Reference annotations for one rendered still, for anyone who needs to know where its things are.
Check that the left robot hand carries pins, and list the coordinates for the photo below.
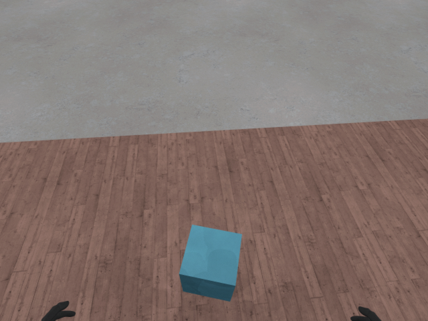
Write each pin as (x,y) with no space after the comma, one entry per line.
(57,313)

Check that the carton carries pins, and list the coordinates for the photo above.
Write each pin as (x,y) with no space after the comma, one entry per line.
(210,263)

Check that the right robot hand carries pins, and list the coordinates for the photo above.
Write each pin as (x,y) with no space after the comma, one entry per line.
(370,316)

